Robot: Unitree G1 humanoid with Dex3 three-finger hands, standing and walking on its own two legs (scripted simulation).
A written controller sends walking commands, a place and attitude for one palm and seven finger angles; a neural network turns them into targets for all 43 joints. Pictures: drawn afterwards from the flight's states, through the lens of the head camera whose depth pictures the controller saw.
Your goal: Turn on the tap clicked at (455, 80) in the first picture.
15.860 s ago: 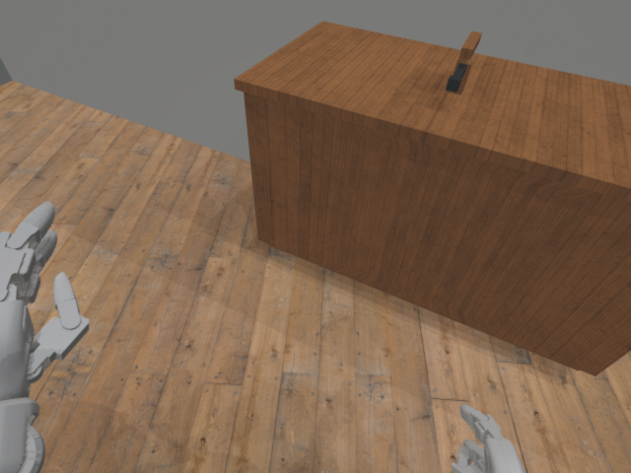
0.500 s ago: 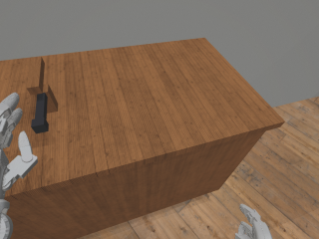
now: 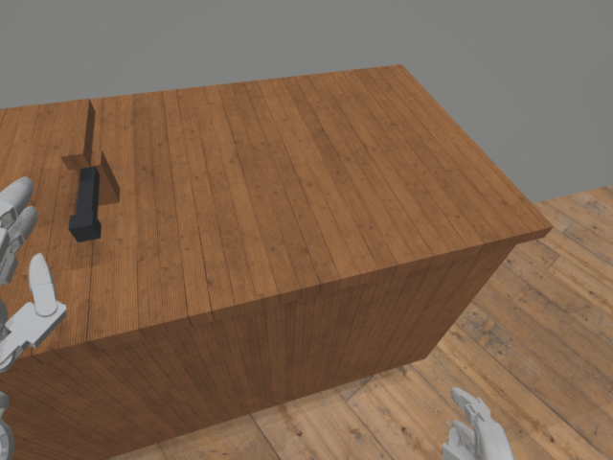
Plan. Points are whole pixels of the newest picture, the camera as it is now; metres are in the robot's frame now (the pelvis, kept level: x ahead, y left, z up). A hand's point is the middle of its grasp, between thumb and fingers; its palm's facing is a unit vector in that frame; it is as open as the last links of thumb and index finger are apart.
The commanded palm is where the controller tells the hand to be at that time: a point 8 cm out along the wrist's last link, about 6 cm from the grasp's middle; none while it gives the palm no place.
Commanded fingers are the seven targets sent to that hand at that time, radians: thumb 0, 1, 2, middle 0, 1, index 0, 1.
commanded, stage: come to a stop and stand still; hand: left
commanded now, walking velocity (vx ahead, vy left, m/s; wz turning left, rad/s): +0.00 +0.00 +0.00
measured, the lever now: (85, 227) +0.37 +0.33 +0.08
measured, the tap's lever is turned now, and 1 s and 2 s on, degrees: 0 0 0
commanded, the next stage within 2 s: look again from close up in 0.82 s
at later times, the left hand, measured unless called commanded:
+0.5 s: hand (15, 262) +0.25 +0.31 +0.17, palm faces +0.40 -0.83 -0.38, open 7.4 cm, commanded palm +0.20 +0.34 +0.18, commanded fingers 0.00 0.90 0.90 -0.20 -0.30 -0.20 -0.30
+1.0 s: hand out of the picture +0.27 +0.35 +0.20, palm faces +0.51 -0.72 -0.46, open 7.4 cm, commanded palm +0.18 +0.34 +0.18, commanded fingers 0.00 0.90 0.90 -0.20 -0.30 -0.20 -0.30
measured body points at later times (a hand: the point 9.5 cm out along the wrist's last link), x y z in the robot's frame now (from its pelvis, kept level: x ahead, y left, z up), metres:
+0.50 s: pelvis +0.04 +0.06 +0.01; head +0.06 +0.07 +0.46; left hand +0.23 +0.35 +0.19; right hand +0.22 -0.16 -0.07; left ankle +0.04 +0.15 -0.73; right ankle +0.05 -0.05 -0.73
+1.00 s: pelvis +0.03 +0.05 +0.01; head +0.07 +0.07 +0.45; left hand +0.24 +0.39 +0.22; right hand +0.23 -0.15 -0.07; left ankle +0.04 +0.15 -0.73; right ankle +0.05 -0.05 -0.73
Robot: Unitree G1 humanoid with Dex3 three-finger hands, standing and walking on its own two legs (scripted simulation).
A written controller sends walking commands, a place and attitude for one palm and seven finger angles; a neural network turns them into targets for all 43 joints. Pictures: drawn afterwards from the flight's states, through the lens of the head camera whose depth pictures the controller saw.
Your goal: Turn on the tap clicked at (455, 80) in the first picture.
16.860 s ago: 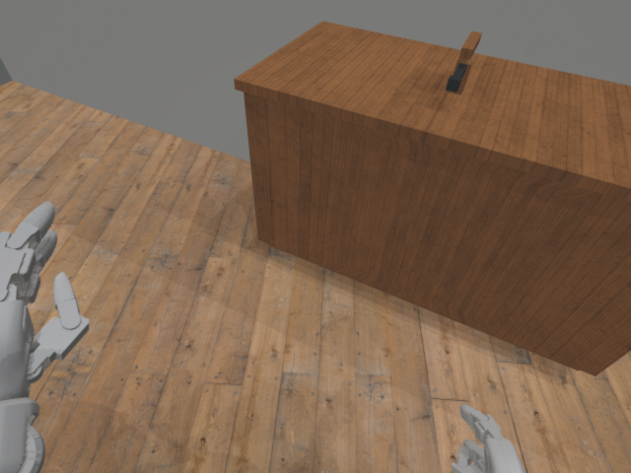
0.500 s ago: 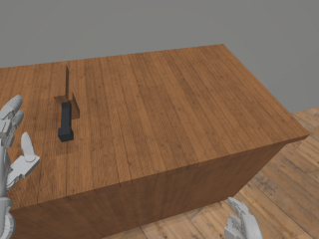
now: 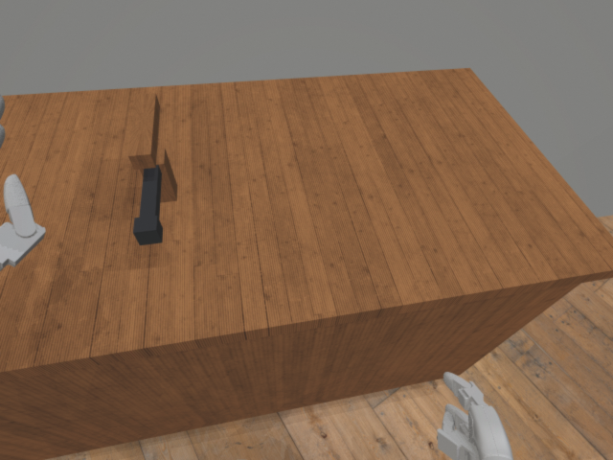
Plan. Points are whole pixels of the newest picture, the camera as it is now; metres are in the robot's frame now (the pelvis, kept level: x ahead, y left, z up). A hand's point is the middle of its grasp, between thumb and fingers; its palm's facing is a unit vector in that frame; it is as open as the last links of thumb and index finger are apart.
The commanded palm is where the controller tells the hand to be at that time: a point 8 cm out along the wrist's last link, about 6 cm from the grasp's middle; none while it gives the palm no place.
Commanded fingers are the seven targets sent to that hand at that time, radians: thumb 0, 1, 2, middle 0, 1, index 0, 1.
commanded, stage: look again from close up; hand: left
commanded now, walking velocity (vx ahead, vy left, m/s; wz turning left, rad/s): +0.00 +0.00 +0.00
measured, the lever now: (148, 230) +0.35 +0.27 +0.07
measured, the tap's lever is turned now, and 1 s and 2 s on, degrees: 0 0 0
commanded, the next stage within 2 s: come to a stop and stand still in 0.22 s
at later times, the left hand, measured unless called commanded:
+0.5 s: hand (37, 281) +0.21 +0.27 +0.19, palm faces +0.43 -0.81 -0.40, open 7.4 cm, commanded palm +0.14 +0.28 +0.18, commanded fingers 0.00 0.90 0.90 -0.20 -0.30 -0.20 -0.30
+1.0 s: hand (59, 250) +0.24 +0.28 +0.18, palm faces +0.42 -0.86 -0.28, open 7.4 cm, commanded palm +0.18 +0.31 +0.18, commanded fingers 0.00 0.90 0.90 -0.20 -0.30 -0.20 -0.30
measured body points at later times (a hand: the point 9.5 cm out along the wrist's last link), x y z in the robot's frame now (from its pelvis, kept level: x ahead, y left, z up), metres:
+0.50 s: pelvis -0.03 +0.01 +0.00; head -0.01 +0.03 +0.45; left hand +0.18 +0.31 +0.21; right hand +0.13 -0.22 -0.08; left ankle +0.01 +0.09 -0.74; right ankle +0.02 -0.10 -0.74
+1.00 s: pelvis +0.01 +0.03 +0.00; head +0.04 +0.06 +0.45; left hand +0.21 +0.32 +0.19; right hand +0.19 -0.18 -0.07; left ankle +0.01 +0.10 -0.74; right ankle +0.02 -0.10 -0.74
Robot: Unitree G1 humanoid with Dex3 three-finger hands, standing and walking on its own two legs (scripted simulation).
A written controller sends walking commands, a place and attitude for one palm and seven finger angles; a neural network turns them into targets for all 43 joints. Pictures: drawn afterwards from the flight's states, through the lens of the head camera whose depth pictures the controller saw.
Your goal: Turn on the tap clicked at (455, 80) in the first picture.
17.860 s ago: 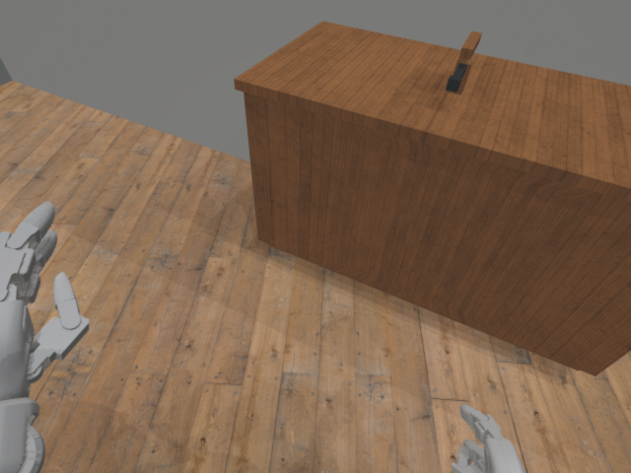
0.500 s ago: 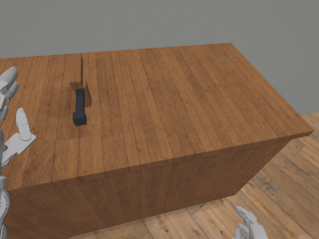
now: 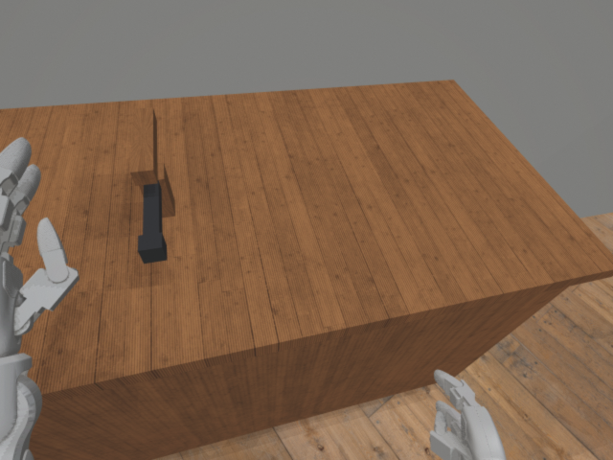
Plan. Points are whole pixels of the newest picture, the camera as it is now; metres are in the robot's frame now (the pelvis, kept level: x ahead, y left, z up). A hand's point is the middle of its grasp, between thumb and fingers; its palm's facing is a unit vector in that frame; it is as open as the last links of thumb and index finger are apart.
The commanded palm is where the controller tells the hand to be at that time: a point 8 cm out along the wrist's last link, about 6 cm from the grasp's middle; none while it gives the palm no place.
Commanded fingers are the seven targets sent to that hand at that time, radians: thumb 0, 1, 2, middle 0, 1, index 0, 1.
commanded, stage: come to a stop and stand still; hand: left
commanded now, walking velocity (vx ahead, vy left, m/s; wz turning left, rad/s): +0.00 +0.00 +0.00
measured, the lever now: (152, 248) +0.33 +0.24 +0.07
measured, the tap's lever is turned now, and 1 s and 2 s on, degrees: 0 0 0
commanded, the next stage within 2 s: look again from close up in 0.24 s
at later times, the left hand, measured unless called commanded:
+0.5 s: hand (88, 290) +0.22 +0.24 +0.16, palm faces +0.41 -0.84 -0.35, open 7.4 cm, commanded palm +0.16 +0.27 +0.18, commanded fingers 0.00 0.90 0.90 -0.20 -0.30 -0.20 -0.30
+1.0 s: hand (104, 295) +0.22 +0.22 +0.16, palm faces +0.39 -0.86 -0.34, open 7.4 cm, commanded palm +0.16 +0.25 +0.18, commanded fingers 0.00 0.90 0.90 -0.20 -0.30 -0.20 -0.30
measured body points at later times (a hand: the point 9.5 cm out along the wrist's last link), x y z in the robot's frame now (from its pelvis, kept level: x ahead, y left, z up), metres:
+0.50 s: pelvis +0.01 -0.01 +0.00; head +0.03 +0.01 +0.45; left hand +0.19 +0.28 +0.18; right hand +0.19 -0.23 -0.07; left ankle +0.00 +0.06 -0.74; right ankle +0.01 -0.13 -0.74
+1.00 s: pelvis -0.01 -0.03 +0.00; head +0.02 -0.01 +0.45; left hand +0.19 +0.27 +0.18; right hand +0.17 -0.25 -0.07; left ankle +0.00 +0.06 -0.74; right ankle +0.01 -0.13 -0.74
